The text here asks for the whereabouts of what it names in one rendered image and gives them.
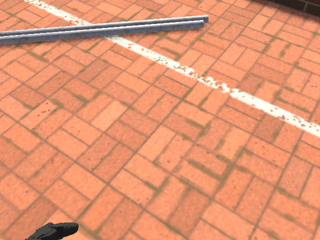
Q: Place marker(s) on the left robot hand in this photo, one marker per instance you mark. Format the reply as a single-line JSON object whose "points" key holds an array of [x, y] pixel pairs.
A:
{"points": [[52, 231]]}

